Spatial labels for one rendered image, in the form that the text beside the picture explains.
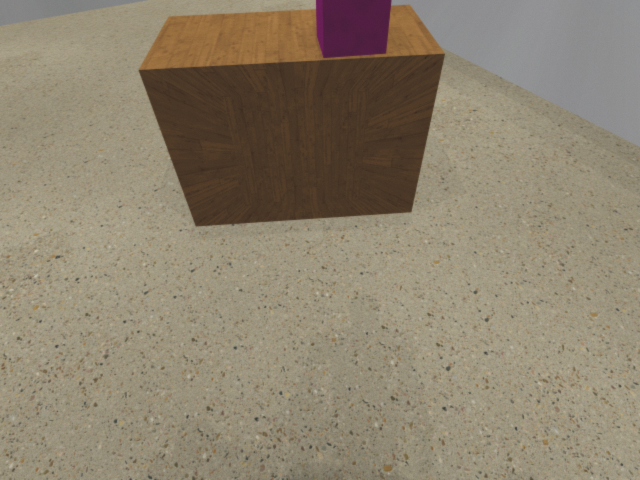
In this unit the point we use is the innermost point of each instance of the pedestal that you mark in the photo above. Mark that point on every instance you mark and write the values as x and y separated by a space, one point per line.
260 127

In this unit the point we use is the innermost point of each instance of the carton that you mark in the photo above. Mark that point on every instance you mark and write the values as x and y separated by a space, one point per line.
352 27

